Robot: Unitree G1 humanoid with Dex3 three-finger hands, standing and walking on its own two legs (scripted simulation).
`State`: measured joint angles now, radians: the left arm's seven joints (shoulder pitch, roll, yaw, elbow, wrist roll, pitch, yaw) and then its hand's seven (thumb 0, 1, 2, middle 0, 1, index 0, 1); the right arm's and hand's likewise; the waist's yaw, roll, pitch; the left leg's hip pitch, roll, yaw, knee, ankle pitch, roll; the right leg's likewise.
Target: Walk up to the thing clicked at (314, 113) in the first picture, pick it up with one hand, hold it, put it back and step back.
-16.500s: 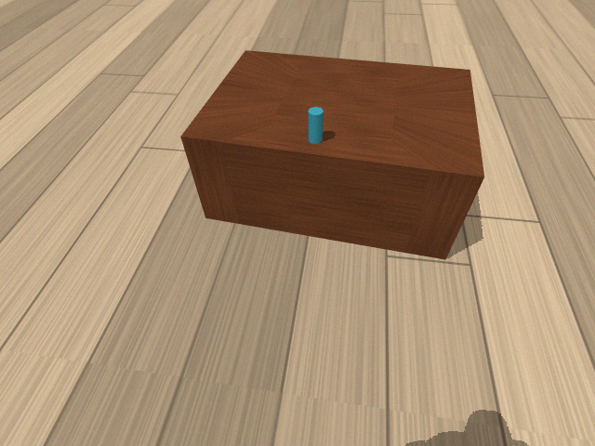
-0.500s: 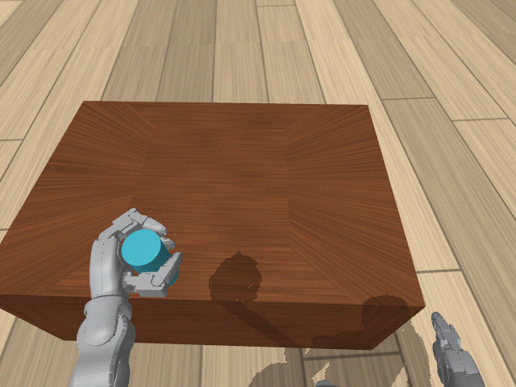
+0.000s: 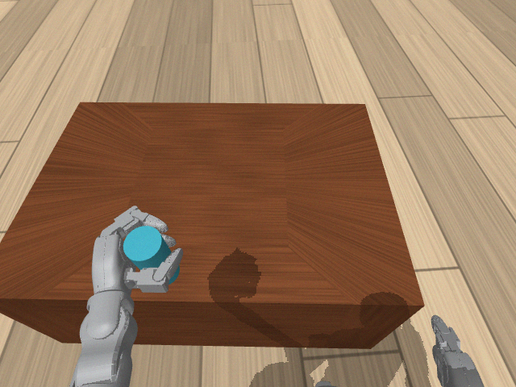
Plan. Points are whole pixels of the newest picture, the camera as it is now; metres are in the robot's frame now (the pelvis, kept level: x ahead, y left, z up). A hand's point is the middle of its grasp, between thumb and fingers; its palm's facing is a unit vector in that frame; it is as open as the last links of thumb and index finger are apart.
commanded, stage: hold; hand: left
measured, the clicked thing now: (154, 258) +0.32 +0.17 +0.02
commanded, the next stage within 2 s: crouch in 1.02 s
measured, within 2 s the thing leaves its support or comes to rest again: neither
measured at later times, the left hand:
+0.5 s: hand (155, 244) +0.33 +0.16 +0.05, palm faces +0.14 -0.99 -0.01, open 7.4 cm
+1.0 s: hand (154, 250) +0.32 +0.16 +0.06, palm faces +0.15 -0.99 -0.02, open 7.4 cm
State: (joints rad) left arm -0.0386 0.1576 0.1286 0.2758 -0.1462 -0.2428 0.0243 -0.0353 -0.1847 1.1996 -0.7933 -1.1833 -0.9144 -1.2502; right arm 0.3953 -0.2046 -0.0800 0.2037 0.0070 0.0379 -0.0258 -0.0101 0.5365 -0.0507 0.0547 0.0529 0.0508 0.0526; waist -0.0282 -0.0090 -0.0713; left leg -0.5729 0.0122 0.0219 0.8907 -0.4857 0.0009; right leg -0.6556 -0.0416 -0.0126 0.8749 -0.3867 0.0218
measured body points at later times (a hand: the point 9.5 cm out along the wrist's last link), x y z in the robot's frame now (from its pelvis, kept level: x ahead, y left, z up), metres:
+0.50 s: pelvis +0.00 +0.00 +0.00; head +0.05 +0.00 +0.45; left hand +0.31 +0.22 +0.06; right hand +0.15 -0.25 -0.05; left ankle -0.02 +0.12 -0.69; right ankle +0.03 -0.13 -0.69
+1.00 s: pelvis +0.00 -0.01 +0.00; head +0.05 +0.00 +0.45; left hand +0.30 +0.22 +0.06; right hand +0.16 -0.26 -0.05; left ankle -0.02 +0.12 -0.69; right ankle +0.03 -0.13 -0.69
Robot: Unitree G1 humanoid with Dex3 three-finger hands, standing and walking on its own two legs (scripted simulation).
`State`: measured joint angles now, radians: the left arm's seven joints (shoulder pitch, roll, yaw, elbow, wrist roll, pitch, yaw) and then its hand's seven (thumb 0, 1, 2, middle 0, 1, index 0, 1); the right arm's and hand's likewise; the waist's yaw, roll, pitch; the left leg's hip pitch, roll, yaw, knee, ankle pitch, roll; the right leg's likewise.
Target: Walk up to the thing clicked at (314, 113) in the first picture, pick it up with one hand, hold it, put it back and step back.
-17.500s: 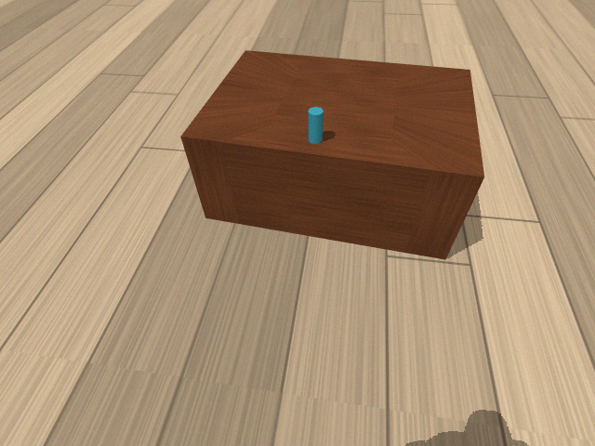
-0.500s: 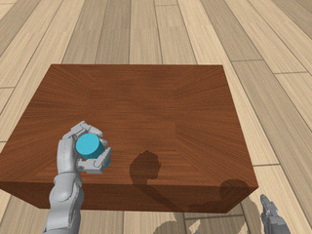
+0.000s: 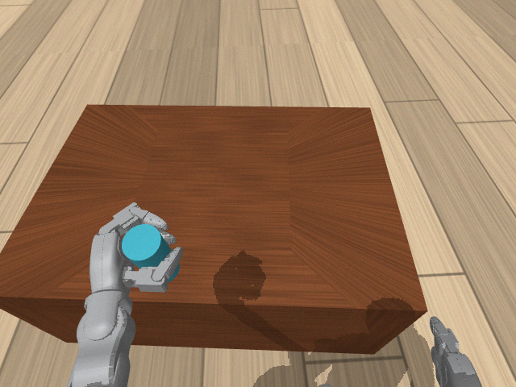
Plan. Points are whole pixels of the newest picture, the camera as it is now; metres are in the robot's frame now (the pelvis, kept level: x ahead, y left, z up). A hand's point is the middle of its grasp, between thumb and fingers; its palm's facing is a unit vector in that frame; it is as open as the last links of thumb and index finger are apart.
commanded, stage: hold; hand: left
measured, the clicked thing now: (153, 256) +0.32 +0.17 +0.04
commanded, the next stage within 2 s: crouch in 0.02 s
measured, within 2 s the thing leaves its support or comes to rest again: rests again in 1.94 s
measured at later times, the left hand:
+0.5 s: hand (156, 254) +0.34 +0.18 +0.00, palm faces +0.17 -0.99 +0.00, open 7.3 cm
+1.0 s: hand (168, 252) +0.39 +0.19 -0.09, palm faces +0.15 -0.99 -0.02, open 7.3 cm
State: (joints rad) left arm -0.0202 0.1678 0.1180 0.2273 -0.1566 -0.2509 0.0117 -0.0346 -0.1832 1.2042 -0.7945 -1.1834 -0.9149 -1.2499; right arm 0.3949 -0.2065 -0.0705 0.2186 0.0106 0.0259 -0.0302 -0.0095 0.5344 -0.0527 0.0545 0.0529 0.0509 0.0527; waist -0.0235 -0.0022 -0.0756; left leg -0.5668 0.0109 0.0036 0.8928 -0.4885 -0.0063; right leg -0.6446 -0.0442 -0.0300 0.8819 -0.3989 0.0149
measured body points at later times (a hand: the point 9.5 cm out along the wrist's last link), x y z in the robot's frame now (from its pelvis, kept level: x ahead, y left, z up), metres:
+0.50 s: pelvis -0.01 +0.00 -0.01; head +0.07 +0.02 +0.43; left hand +0.33 +0.23 +0.00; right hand +0.15 -0.25 -0.05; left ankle -0.03 +0.12 -0.69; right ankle +0.02 -0.13 -0.69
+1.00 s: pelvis -0.03 +0.01 -0.07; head +0.11 +0.04 +0.36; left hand +0.38 +0.24 -0.09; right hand +0.13 -0.25 -0.08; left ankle -0.03 +0.12 -0.69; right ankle +0.02 -0.13 -0.69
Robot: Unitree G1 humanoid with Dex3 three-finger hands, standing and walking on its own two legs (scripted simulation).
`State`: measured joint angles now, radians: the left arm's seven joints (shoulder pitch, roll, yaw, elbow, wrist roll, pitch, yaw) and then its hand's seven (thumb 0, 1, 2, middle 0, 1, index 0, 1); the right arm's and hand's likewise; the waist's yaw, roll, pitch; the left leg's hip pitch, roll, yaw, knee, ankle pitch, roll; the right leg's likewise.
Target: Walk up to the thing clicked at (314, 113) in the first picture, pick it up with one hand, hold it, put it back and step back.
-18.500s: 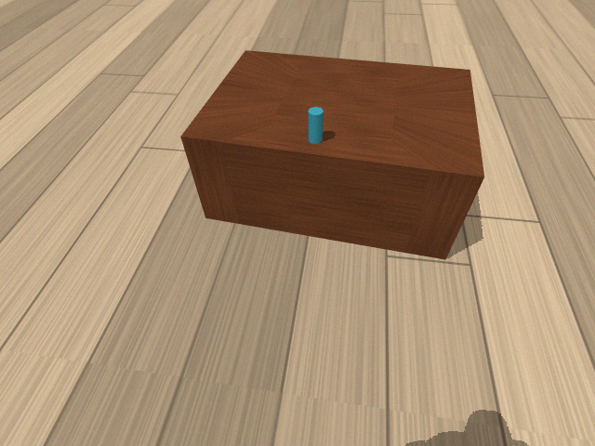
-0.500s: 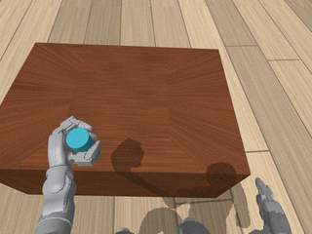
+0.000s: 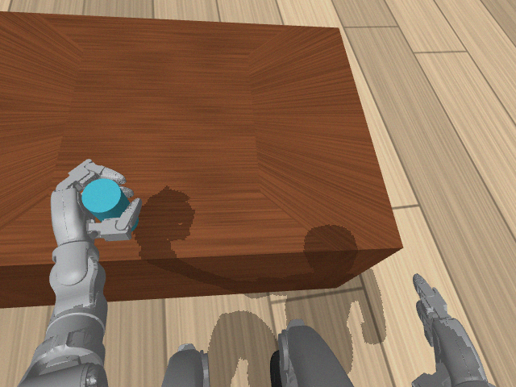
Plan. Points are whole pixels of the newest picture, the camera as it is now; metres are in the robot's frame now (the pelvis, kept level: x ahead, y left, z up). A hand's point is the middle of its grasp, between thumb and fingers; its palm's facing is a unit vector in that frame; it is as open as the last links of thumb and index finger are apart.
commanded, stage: crouch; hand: left
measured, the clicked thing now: (113, 209) +0.42 +0.19 -0.04
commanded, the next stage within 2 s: lower in 0.20 s
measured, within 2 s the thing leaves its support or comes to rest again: rests again in 0.94 s
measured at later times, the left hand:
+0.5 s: hand (124, 207) +0.44 +0.19 -0.07, palm faces +0.18 -0.98 -0.03, open 7.3 cm
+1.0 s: hand (130, 217) +0.44 +0.19 -0.13, palm faces +0.17 -0.98 -0.04, open 7.3 cm
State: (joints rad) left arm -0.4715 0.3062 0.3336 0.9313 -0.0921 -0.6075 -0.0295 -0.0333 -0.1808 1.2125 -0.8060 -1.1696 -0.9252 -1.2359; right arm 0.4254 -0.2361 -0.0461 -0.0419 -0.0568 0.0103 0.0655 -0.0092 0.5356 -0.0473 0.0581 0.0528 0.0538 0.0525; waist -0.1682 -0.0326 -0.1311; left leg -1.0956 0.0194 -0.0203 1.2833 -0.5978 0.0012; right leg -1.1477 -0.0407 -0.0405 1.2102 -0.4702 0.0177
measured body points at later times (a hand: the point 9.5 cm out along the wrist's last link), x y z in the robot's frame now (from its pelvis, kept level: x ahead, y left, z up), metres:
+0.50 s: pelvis -0.02 -0.01 -0.03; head +0.15 +0.04 +0.39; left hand +0.42 +0.24 -0.07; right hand +0.15 -0.27 -0.01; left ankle +0.00 +0.11 -0.62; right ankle +0.05 -0.14 -0.62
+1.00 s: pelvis -0.02 +0.00 -0.07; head +0.16 +0.06 +0.34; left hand +0.43 +0.24 -0.13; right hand +0.15 -0.27 -0.02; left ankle +0.00 +0.11 -0.62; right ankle +0.05 -0.14 -0.62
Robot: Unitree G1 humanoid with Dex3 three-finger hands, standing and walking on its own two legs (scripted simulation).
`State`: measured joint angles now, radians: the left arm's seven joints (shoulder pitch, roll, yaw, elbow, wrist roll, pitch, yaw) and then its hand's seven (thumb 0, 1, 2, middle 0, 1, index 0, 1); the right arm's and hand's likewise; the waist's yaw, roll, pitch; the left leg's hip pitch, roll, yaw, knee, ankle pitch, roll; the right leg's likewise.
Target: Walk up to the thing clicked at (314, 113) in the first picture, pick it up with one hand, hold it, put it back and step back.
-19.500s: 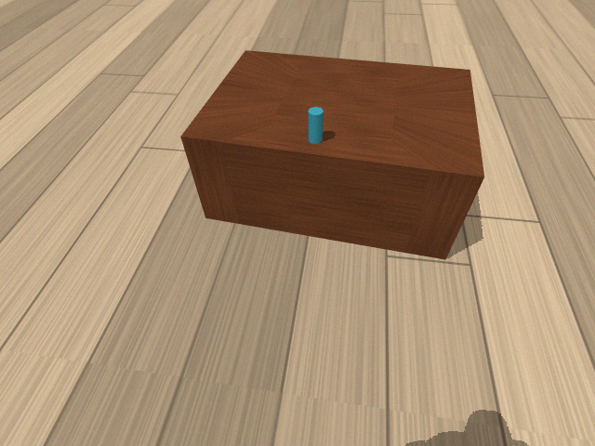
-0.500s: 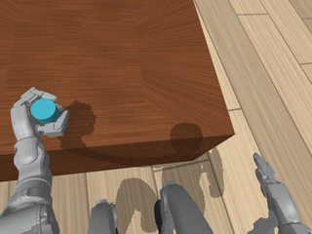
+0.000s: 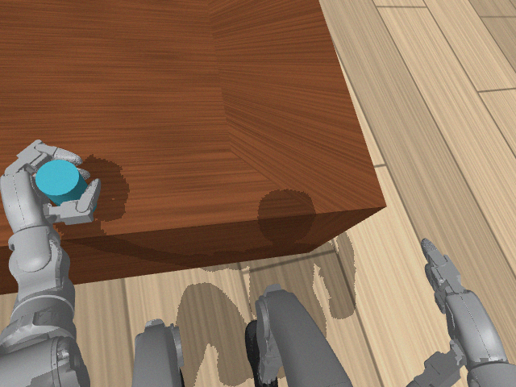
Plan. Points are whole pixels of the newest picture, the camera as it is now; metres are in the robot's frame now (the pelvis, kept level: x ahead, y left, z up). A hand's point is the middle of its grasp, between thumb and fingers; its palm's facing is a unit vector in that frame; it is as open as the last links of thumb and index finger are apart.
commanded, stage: lower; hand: left
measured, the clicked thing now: (70, 192) +0.46 +0.20 -0.08
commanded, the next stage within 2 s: loosen in 0.12 s
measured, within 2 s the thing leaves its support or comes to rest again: neither
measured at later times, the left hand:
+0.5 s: hand (72, 182) +0.47 +0.20 -0.07, palm faces +0.20 -0.98 -0.02, open 7.8 cm
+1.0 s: hand (65, 178) +0.47 +0.21 -0.06, palm faces +0.22 -0.98 -0.03, open 16.4 cm
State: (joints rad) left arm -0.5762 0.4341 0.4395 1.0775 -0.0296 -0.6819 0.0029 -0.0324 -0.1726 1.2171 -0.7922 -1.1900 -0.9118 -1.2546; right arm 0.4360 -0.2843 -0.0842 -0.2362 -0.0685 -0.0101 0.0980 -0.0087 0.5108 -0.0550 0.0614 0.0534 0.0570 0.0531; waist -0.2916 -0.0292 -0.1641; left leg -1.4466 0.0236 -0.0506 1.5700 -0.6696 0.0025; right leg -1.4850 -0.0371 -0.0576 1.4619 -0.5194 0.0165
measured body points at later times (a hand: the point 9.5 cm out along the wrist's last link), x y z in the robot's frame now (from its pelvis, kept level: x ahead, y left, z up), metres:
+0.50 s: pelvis -0.02 +0.00 -0.01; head +0.17 +0.07 +0.39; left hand +0.45 +0.25 -0.06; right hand +0.16 -0.27 +0.05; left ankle +0.02 +0.11 -0.56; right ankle +0.07 -0.14 -0.56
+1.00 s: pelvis +0.00 +0.00 -0.01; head +0.19 +0.07 +0.39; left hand +0.46 +0.26 -0.06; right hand +0.17 -0.26 +0.06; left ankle +0.02 +0.11 -0.56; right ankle +0.07 -0.14 -0.56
